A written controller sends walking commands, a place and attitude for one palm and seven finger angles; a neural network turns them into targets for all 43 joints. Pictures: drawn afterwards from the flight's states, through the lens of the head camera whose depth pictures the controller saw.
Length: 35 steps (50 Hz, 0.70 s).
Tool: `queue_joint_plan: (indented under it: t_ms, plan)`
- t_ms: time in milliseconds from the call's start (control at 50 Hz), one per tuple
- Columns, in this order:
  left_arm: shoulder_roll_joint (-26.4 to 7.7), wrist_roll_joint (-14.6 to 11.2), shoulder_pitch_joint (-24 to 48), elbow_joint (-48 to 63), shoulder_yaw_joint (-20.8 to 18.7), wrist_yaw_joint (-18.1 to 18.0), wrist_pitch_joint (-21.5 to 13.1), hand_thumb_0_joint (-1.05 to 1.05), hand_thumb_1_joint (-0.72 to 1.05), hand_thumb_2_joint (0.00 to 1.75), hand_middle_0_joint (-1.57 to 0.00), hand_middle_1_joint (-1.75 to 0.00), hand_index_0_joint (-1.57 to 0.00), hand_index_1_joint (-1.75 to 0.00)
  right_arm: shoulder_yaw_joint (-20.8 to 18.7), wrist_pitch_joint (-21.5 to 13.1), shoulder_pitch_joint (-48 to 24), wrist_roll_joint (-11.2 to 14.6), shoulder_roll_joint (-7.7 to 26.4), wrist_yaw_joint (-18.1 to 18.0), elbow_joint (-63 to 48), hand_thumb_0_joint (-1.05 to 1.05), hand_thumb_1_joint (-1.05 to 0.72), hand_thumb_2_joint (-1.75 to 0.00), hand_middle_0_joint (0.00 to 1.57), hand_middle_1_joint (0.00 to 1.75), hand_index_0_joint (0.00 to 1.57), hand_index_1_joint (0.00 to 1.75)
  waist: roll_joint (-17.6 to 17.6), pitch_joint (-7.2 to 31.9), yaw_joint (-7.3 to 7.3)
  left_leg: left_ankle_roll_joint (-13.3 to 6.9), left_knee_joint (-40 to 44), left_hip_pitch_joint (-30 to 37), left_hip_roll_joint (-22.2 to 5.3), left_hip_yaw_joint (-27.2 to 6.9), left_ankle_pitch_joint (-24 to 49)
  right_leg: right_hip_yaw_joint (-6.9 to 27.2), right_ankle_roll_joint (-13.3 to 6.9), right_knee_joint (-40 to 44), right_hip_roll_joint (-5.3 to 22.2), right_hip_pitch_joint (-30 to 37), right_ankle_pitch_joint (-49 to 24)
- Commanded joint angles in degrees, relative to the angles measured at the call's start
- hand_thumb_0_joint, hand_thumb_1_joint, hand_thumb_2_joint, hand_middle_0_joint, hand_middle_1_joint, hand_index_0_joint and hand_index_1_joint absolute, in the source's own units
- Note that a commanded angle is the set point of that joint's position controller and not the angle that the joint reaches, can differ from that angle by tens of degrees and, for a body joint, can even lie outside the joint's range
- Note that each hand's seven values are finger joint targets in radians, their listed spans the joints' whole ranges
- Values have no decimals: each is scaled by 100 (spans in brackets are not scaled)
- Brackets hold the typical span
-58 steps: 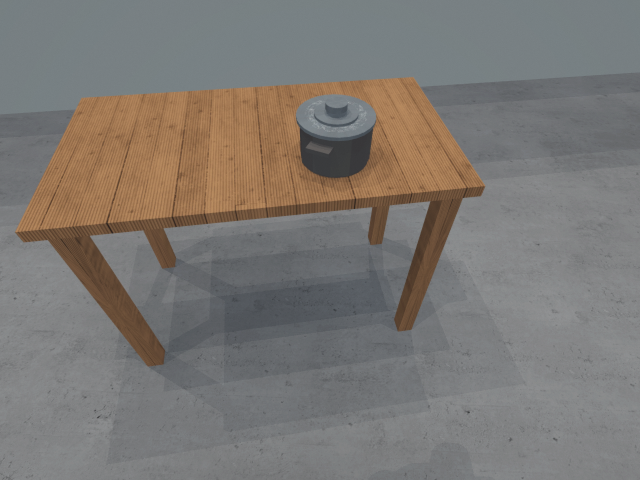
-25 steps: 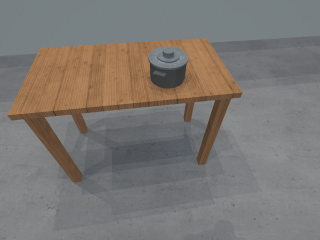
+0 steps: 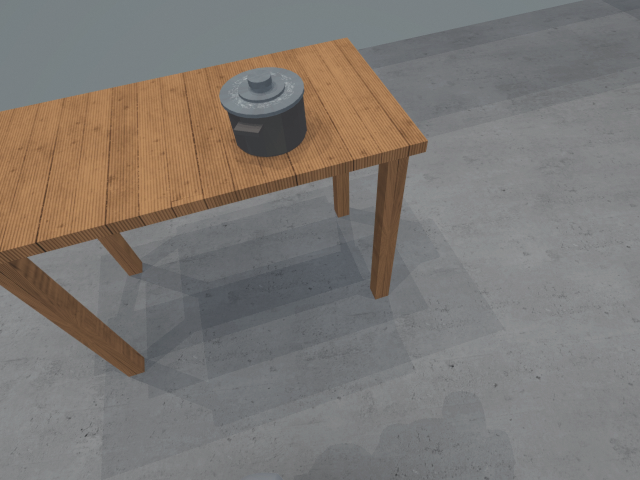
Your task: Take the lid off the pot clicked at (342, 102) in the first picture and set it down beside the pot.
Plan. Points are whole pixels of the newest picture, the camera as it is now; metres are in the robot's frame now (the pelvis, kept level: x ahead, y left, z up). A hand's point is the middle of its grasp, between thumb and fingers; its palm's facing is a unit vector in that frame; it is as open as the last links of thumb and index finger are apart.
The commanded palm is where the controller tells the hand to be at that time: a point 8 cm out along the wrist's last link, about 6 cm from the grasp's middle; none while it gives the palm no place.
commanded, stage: walk to a spot facing it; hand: left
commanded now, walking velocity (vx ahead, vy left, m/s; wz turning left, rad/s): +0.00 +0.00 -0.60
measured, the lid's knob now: (259, 79) +0.79 +0.18 +0.07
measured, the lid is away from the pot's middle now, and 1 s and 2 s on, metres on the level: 0.00 0.00 0.00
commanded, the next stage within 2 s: turn to face it in 1.86 s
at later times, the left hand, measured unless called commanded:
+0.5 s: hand out of the picture +0.12 +0.24 -0.16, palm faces -0.21 -0.95 -0.25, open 7.4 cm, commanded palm none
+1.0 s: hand (277, 433) +0.20 +0.10 -0.14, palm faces -0.63 -0.73 -0.27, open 7.4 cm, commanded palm none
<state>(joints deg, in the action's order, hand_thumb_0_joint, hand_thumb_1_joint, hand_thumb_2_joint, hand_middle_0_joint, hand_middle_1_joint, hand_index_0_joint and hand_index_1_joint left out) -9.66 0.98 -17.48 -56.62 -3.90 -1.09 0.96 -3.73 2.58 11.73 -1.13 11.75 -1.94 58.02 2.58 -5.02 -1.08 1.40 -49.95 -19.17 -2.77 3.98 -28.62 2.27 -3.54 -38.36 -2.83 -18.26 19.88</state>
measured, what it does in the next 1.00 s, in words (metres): steps on the spot, turning right: left foot, then right foot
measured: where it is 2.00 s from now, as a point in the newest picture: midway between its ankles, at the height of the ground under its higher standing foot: outside the picture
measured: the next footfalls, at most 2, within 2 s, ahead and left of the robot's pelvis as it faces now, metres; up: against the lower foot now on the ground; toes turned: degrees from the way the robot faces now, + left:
left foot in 0.46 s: +0.08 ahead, +0.13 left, +0.00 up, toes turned -22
right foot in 0.96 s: -0.06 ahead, -0.09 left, +0.00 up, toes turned -39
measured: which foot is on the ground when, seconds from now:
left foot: up 0.00-0.44, down 0.46-0.94, up 0.96-1.00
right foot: down 0.00-0.46, up 0.48-0.94, down 0.96-1.00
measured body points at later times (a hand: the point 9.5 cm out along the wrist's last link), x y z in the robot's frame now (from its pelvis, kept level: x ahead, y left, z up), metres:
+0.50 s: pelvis +0.00 +0.05 +0.01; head +0.04 +0.06 +0.46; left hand +0.13 +0.29 -0.14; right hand +0.08 -0.23 -0.10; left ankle +0.05 +0.15 -0.73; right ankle +0.00 -0.08 -0.71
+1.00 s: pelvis -0.02 +0.01 +0.00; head +0.00 -0.04 +0.45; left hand +0.23 +0.13 -0.12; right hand -0.20 -0.18 -0.16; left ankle +0.04 +0.15 -0.70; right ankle -0.09 -0.06 -0.73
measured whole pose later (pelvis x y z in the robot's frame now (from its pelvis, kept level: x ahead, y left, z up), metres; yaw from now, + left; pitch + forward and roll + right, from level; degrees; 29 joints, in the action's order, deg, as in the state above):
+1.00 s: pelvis -0.02 +0.01 +0.00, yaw -37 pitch +1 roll +1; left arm -12.3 0.6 -7.3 -50.3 -2.3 1.0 1.9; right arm -2.7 2.3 20.1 -1.2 14.8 -1.1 53.9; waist 3.1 -5.2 3.6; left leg 2.9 -46.5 -19.8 -7.7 7.5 -26.6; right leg -2.3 -1.7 -34.7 0.0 -17.0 17.8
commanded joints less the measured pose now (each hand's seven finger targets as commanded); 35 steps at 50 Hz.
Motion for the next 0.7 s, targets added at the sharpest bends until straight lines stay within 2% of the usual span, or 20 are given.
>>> queue_joint_plan:
  t_ms: [0,20,60,140,200,300,320,340,380,400,420,440,460,480,500,520,540,560,620,680]
  plan:
    - [-957,-42,-500,335,-245,-91,-83,0,90,90,-20,-30,-20,-30,-96,-178,-395,14,445,2,-696,0,-90,-90,20,30,20,30,-980,443,-81,76,-1457,-1434,-52,-600,177,2395,-799,1639,1460,1280,-3647]
    - [-955,-37,-402,421,-256,-103,-96,0,90,90,-20,-30,-20,-30,-91,-180,-325,21,421,18,-692,0,-90,-90,20,30,20,30,-851,689,-46,99,-1307,-1298,-59,-580,330,2242,-793,1608,1375,1388,-3591]
    - [-1005,-29,-451,499,-272,-81,-98,0,90,90,-20,-30,-20,-30,-81,-146,-503,23,414,23,-762,0,-90,-90,20,30,20,30,-836,813,-90,167,-1151,-1225,27,-562,501,2202,-711,1671,1234,1461,-3512]
    - [-1111,-16,-545,604,-303,-61,-71,0,90,90,-20,-30,-20,-30,-74,-129,-807,42,451,7,-971,0,-90,-90,20,30,20,30,-826,810,-180,227,-815,-1267,116,-617,594,2415,-717,1702,1163,1592,-3505]
    - [-1140,-1,-514,689,-310,-47,-49,0,90,90,-20,-30,-20,-30,-68,-138,-973,54,500,-4,-1135,0,-90,-90,20,30,20,30,-1014,749,-206,237,-561,-1222,176,-670,579,2617,-737,1708,1123,1548,-3507]
    - [-1317,33,-248,922,-351,-45,2,0,90,90,-20,-30,-20,-30,-68,-187,-1038,107,514,-15,-1349,0,-90,-90,20,30,20,30,-1011,788,-216,167,347,-540,385,-725,398,3001,-747,1661,1066,1174,-3501]
    - [-1359,42,-189,955,-357,-42,17,0,90,90,-20,-30,-20,-30,-65,-193,-991,125,508,-12,-1389,0,-90,-90,20,30,20,30,-1097,793,-192,138,597,-324,430,-735,384,3060,-710,1652,1032,1011,-3421]
    - [-1394,38,-35,1014,-362,-36,28,0,90,90,-20,-30,-20,-30,-72,-203,-865,133,514,-17,-1410,0,-90,-90,20,30,20,30,-1118,747,-100,107,901,-140,467,-745,472,3097,-655,1640,998,862,-3365]
    - [-1417,18,194,1100,-373,-18,46,0,90,90,-20,-30,-20,-30,-85,-244,-401,147,556,-37,-1335,0,-90,-90,20,30,20,30,-1075,888,96,48,1916,567,547,-733,992,3035,-394,1431,773,622,-3097]
    - [-1380,-4,304,1139,-367,-5,58,0,90,90,-20,-30,-20,-30,-99,-279,-82,149,628,-55,-1263,0,-90,-90,20,30,20,30,-1027,1010,241,-1,2555,1341,448,-786,1428,2852,-190,1184,556,152,-2516]
    - [-1143,-15,259,1230,-311,10,82,0,90,90,-20,-30,-20,-30,-134,-310,81,135,900,-72,-1250,0,-90,-90,20,30,20,30,-407,1093,282,-151,3049,2183,-259,-1413,1443,2315,42,682,1,-735,-1134]
    - [-899,-50,177,1321,-271,79,71,0,90,90,-20,-30,-20,-30,-217,-314,46,45,1374,-58,-1388,0,-90,-90,20,30,20,30,1224,921,242,-541,3679,2365,-1696,-2959,1198,1289,369,-493,-612,-1770,1048]
    - [-1090,42,318,1330,-313,91,55,0,90,90,-20,-30,-20,-30,-182,-252,-10,10,1391,-30,-1474,0,-90,-90,20,30,20,30,1077,443,216,-997,3693,1445,-2221,-3271,1343,596,565,-1599,-216,-1782,1268]
    - [-1165,87,268,1344,-331,144,47,0,90,90,-20,-30,-20,-30,-100,-232,-268,-39,1245,-20,-1587,0,-90,-90,20,30,20,30,678,224,60,-1168,3715,850,-2072,-2971,1471,492,656,-2250,11,-1675,1032]
    - [-1220,128,166,1104,-356,172,96,0,90,90,-20,-30,-20,-30,17,-269,-378,-65,887,-5,-1542,0,-90,-90,20,30,20,30,584,236,-46,-945,3664,656,-1542,-2359,1618,503,667,-2574,26,-1476,497]
    - [-1175,110,59,1023,-327,197,136,0,90,90,-20,-30,-20,-30,69,-282,-415,-40,861,-12,-1565,0,-90,-90,20,30,20,30,705,341,-114,-818,3573,459,-1380,-2029,1764,436,660,-2842,68,-1401,333]
    - [-1112,92,75,997,-314,239,169,0,90,90,-20,-30,-20,-30,95,-299,-374,-39,835,-10,-1577,0,-90,-90,20,30,20,30,506,352,-112,-757,3610,457,-1199,-1639,1874,362,677,-3094,128,-1390,19]
    - [-1063,79,55,983,-290,267,191,0,90,90,-20,-30,-20,-30,106,-312,-334,-23,847,-18,-1545,0,-90,-90,20,30,20,30,574,411,-140,-726,3570,646,-1067,-1301,2066,275,712,-3193,171,-1447,-132]
    - [-1029,59,298,999,-234,301,222,0,90,90,-20,-30,-20,-30,125,-342,153,5,839,-42,-1406,0,-90,-90,20,30,20,30,579,405,23,-770,3509,1018,-1079,-1042,2492,122,802,-3162,316,-1731,-271]
    - [-948,25,667,1086,-170,324,236,0,90,90,-20,-30,-20,-30,70,-364,611,-14,960,-50,-1206,0,-90,-90,20,30,20,30,541,457,206,-1007,3417,1504,-1342,-1048,2886,-23,843,-2432,519,-1788,7]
